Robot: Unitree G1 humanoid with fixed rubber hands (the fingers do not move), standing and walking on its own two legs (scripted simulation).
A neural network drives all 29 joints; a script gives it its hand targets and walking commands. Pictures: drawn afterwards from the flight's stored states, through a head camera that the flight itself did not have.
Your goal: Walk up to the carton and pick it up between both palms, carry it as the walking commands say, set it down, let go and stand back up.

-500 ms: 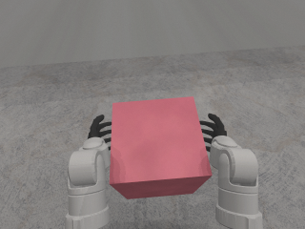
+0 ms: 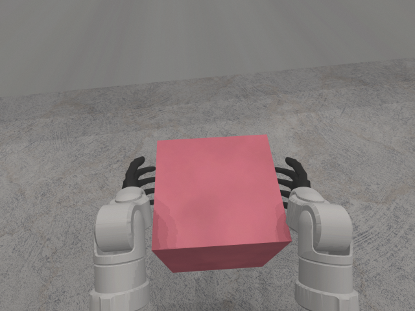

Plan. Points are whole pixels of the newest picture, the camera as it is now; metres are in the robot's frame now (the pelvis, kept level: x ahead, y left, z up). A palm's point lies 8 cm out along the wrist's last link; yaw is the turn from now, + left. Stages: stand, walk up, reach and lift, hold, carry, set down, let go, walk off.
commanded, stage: carry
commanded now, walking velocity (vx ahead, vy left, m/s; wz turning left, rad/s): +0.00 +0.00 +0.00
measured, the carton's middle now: (215, 210) +0.32 +0.01 +0.01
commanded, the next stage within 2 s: none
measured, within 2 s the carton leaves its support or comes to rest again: neither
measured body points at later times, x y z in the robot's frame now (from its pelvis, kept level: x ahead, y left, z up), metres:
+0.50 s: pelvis -0.03 +0.01 +0.01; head -0.07 +0.01 +0.46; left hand +0.26 +0.16 +0.13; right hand +0.27 -0.13 +0.13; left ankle +0.02 +0.16 -0.72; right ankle +0.07 -0.02 -0.72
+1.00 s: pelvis -0.05 -0.01 +0.00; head -0.06 +0.00 +0.45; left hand +0.25 +0.14 +0.09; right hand +0.25 -0.15 +0.09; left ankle +0.00 +0.15 -0.72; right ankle +0.05 -0.03 -0.71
